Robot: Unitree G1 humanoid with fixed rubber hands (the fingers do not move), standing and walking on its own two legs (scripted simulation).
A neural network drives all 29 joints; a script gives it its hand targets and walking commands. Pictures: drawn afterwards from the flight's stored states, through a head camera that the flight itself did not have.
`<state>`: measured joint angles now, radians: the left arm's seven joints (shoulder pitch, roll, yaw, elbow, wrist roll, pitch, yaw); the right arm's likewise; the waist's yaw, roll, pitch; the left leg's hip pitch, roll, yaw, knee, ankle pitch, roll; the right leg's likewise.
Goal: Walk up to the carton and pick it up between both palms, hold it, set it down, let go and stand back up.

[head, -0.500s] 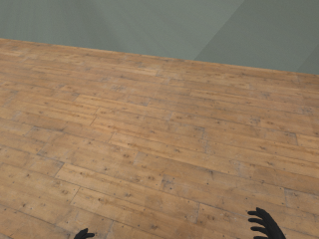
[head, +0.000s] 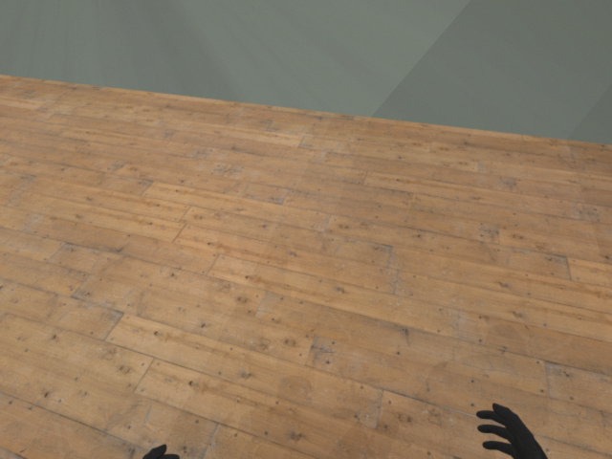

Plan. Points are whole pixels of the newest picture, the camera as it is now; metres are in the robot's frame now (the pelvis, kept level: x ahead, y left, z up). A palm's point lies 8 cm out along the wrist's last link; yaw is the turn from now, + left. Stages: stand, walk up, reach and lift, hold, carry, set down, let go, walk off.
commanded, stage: stand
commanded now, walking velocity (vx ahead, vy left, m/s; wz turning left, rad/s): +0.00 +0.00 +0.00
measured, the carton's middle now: out of the picture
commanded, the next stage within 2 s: walk up in 1.72 s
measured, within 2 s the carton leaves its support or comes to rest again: neither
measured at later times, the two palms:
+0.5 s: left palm out of the picture +0.11 +0.26 -0.10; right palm out of the picture +0.14 -0.25 -0.08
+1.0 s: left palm out of the picture +0.10 +0.27 -0.10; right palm out of the picture +0.14 -0.24 -0.08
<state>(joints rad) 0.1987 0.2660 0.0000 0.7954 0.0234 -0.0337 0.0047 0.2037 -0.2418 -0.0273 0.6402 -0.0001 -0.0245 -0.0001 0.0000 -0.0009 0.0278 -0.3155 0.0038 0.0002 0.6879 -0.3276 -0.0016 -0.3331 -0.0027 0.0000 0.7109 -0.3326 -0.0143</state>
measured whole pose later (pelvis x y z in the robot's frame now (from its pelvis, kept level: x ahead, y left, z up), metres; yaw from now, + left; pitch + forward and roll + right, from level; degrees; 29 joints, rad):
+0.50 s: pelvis +0.00 +0.00 +0.00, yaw +0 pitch -3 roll +0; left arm 0.20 0.27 0.00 0.82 0.02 -0.03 0.00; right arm 0.20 -0.24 -0.03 0.66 0.00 -0.03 0.00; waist 0.00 0.00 0.04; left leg -0.32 0.00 0.00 0.69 -0.33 0.00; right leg -0.33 0.00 0.00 0.70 -0.33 -0.01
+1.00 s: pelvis +0.00 +0.01 +0.00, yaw +0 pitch -3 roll +0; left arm 0.20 0.27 0.00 0.83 0.02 -0.03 0.00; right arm 0.20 -0.25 -0.03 0.67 0.00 -0.03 0.00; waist 0.00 0.00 0.04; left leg -0.32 0.00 0.00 0.69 -0.32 0.00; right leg -0.32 0.00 0.00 0.69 -0.32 0.00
